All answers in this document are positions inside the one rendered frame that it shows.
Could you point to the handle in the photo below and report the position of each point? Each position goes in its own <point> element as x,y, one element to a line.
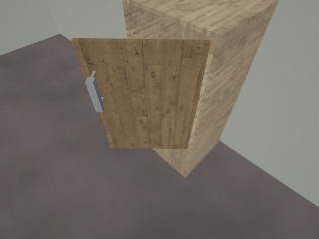
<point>94,92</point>

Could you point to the cupboard door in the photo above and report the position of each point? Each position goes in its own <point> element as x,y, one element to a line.
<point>151,88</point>

